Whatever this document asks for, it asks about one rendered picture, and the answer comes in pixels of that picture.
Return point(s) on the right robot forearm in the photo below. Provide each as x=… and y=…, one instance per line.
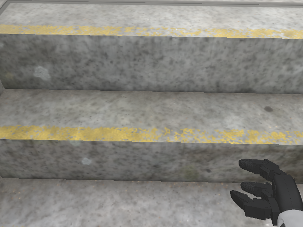
x=290, y=218

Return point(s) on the robot right hand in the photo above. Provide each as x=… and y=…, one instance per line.
x=280, y=196

